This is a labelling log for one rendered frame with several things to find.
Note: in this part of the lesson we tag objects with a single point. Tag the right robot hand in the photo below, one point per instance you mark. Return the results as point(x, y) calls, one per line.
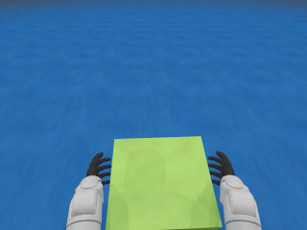
point(225, 168)

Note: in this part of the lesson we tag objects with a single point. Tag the left robot hand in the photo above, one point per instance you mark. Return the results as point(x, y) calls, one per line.
point(94, 168)

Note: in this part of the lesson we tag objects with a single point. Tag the robot left forearm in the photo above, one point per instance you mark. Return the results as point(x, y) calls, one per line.
point(86, 206)

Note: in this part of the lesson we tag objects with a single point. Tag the robot right forearm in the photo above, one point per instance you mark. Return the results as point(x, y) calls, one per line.
point(240, 208)

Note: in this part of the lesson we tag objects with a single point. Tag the carton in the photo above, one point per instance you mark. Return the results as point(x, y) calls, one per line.
point(161, 183)

